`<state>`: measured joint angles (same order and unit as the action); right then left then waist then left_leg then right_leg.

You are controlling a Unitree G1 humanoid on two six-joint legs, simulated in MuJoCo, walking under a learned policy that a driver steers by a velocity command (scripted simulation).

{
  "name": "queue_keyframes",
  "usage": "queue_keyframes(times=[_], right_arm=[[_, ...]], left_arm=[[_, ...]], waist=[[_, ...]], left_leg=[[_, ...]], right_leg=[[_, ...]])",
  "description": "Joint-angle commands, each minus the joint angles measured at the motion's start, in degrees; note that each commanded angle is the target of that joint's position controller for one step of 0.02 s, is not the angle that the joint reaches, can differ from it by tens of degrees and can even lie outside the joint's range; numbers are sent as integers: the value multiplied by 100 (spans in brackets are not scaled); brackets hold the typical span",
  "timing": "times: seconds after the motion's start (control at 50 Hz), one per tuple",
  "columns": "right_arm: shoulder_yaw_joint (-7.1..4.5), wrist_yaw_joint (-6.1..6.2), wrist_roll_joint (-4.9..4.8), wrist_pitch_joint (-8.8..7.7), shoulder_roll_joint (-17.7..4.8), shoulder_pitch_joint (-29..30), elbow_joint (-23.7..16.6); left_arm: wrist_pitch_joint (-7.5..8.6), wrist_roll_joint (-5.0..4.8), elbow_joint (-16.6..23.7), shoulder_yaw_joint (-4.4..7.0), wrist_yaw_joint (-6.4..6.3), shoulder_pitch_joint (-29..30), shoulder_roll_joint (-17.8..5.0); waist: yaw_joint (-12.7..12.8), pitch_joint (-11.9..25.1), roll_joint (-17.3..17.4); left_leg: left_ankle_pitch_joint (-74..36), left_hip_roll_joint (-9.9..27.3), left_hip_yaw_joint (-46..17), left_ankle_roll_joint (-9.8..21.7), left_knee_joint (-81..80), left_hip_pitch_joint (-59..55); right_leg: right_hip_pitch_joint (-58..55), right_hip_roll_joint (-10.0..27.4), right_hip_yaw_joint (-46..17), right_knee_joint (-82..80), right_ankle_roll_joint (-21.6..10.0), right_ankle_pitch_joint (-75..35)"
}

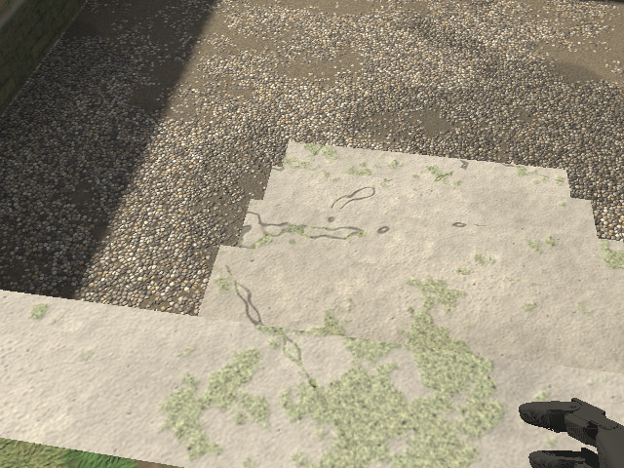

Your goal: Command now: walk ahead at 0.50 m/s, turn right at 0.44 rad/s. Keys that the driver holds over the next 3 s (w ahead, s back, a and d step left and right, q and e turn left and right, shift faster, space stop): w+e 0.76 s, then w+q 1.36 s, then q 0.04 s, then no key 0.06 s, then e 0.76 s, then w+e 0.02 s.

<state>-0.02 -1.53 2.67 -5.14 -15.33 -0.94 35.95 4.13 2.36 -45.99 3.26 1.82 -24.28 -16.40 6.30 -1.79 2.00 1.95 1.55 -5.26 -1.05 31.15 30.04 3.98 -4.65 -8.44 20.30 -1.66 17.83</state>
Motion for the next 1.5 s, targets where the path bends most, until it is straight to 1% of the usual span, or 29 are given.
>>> queue_keyframes(times=[0.02,0.04,0.06,0.08,0.1,0.16,0.34,0.46,0.52,0.56,0.58,0.6,0.62,0.64,0.68,0.7,0.8,0.9,0.98,1.0,1.02,1.04,1.08,1.22,1.42,1.44,1.46,1.48,1.5], right_arm=[[-208,-13,80,45,-868,-912,-65],[-346,50,2,-56,-1208,-1731,116],[-348,127,15,-114,-1496,-2646,231],[-168,103,63,-117,-1050,-2912,310],[-129,98,8,-169,-736,-2415,325],[143,195,7,-139,22,-1691,368],[-105,188,252,-212,-521,-2123,888],[-146,123,200,-180,-684,-2654,1392],[-272,141,215,-127,-1074,-2722,1535],[-296,82,354,-145,-1175,-2776,1547],[-88,28,573,-201,-589,-3244,1429],[120,-223,508,-229,-173,-3196,1270],[-14,-299,92,-198,-444,-1355,972],[-36,-206,40,-225,-478,-804,746],[-47,55,325,-192,-533,-1232,755],[-236,136,-249,28,-782,-1723,726],[-92,89,-154,355,-121,-1356,561],[-187,49,-172,378,-441,-810,469],[-357,97,-97,325,-597,-2122,893],[-446,144,-77,251,-902,-2882,1076],[-492,125,-228,271,-1312,-2788,1019],[-509,54,-380,355,-1210,-2688,1012],[-408,6,-230,355,-740,-2059,775],[-386,215,-394,270,-718,-2791,913],[-507,444,-217,243,-833,-4041,1250],[123,164,621,-122,886,-4091,1585],[89,38,481,-110,667,-4166,1575],[-404,191,-386,-26,-668,-3354,1178],[-424,229,-409,35,-919,-2941,1026]], left_arm=[[296,250,422,38,348,686,-635],[357,202,423,3,384,642,-493],[436,302,468,-220,352,-468,337],[472,202,538,-212,415,-155,64],[449,190,466,-77,315,555,-380],[328,270,391,-211,111,775,-84],[88,80,607,-342,511,1892,178],[1,115,827,-228,419,2476,-29],[52,34,895,-84,341,2391,-260],[176,-65,619,190,150,1343,-778],[135,0,326,334,-37,37,-1068],[75,51,29,275,-107,-942,-1112],[165,146,-357,330,-61,-1490,-963],[260,20,-322,375,-48,-883,-1063],[322,-112,-209,69,31,139,-287],[-43,-419,-108,234,-87,571,-704],[-158,-217,7,233,-159,541,-717],[-170,-175,-100,214,-166,98,-734],[-226,-125,-105,195,-353,328,-836],[-256,-118,5,118,-397,262,-564],[-256,-95,174,64,-338,-382,-226],[-245,32,72,114,-319,-401,-567],[-235,-29,162,186,-280,607,-744],[-484,-51,363,103,-202,1537,-363],[-422,9,597,231,-144,3081,-591],[-103,490,555,-467,64,2599,730],[-96,580,557,-464,113,2654,741],[-237,51,745,34,11,3287,-326],[-262,-17,741,57,-19,3071,-399]], waist=[[-1090,307,-413],[-1399,889,52],[-1092,2470,1475],[-1327,2190,1632],[-1325,652,735],[-766,429,355],[-834,105,151],[-993,-224,204],[-766,-109,377],[-343,550,210],[-182,1899,-629],[131,3001,-960],[859,1259,-308],[558,311,-506],[-320,358,-635],[-947,-123,-450],[-939,-84,-734],[-505,12,-579],[-1101,19,-245],[-1300,450,713],[-654,509,1607],[-706,424,1387],[-651,-259,15],[-731,4,-21],[-1313,-267,312],[-1220,-638,277],[-1392,-230,-15],[-1385,-129,6],[-1179,-220,118]], left_leg=[[-32,119,224,454,-36,-2252],[-117,430,-60,935,-59,-3597],[-1284,1803,-1927,2428,-169,-5855],[960,2318,-3781,2498,-1162,-5852],[2717,2100,-3290,1870,-1517,-4476],[1055,1691,-1534,1462,-1960,-2750],[-1702,1384,1030,1387,-2468,-2528],[-1916,1563,1493,1151,-2102,-3522],[-4045,1589,1830,1041,-1337,-3773],[-4512,1236,2085,688,332,-2783],[-2504,852,1947,68,2193,-734],[2838,-105,1171,-166,3372,520],[2814,-188,307,17,4193,1807],[2562,149,63,99,4432,2170],[2079,443,-92,263,3864,945],[1871,535,319,67,3354,298],[706,404,679,-75,1842,-798],[367,193,650,94,1277,-934],[1384,-224,628,560,-89,-2179],[1519,493,-577,801,-778,-2786],[1543,1646,-3157,1346,-1331,-3717],[2382,1733,-4210,1764,-1807,-3631],[1539,1356,-2835,1822,-1671,-2566],[-1699,606,-1429,1547,-1789,-2866],[-1052,640,-2199,1641,-852,-4298],[226,333,-1198,1044,107,-3622],[655,-160,-856,1173,103,-2410],[600,70,-2093,1353,-742,-1471],[720,10,-2192,1414,-67,-1000]], right_leg=[[1509,1173,-1062,263,-791,-1788],[2030,555,-769,1517,-460,-1910],[3025,-471,-173,3185,-41,638],[4545,-319,-101,4756,-2,1492],[5211,139,-80,5432,-119,784],[4105,885,145,4995,-165,-527],[3586,1016,781,2485,19,-2181],[3522,786,1010,1726,-267,-1744],[2572,277,1373,1362,-473,-1133],[316,-182,1413,1323,-913,-1810],[-2662,666,-2,1936,-1937,-3070],[-4134,2126,-2721,680,-2803,-2578],[-3199,1962,-2684,-63,-2061,-1606],[-1947,1902,-2155,-249,-1766,-1152],[11,1571,-1530,-473,-1720,-1274],[834,1430,-1317,-595,-1420,-2265],[2330,962,-400,-882,-1295,-1823],[1308,1213,-331,-647,-974,-1868],[736,1285,-5,1150,-724,-3174],[979,840,569,2994,-514,-2575],[2759,-2,907,4379,-261,1030],[3590,33,556,4845,-298,1338],[3439,539,391,4777,-271,455],[3383,687,621,3366,280,-593],[5399,737,223,2961,245,-1757],[5465,1391,-505,1761,326,-3720],[4075,1113,263,1169,269,-4866],[2917,347,981,1700,217,-4265],[2477,472,477,1762,259,-4339]])
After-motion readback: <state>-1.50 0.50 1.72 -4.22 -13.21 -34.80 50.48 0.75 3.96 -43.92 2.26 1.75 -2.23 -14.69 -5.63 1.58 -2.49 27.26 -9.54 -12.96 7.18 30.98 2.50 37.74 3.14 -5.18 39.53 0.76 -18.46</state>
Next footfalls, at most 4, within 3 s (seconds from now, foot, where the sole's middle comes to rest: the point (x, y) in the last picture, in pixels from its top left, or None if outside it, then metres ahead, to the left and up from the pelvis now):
0.04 left None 0.17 0.14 -0.78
0.56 right None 0.41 -0.18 -0.78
1.00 left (411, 390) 0.65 -0.11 -0.78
1.66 right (513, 346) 0.88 -0.40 -0.95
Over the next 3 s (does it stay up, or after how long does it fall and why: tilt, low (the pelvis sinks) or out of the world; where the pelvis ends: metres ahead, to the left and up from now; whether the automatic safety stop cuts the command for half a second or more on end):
stays up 1.30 -0.20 -0.36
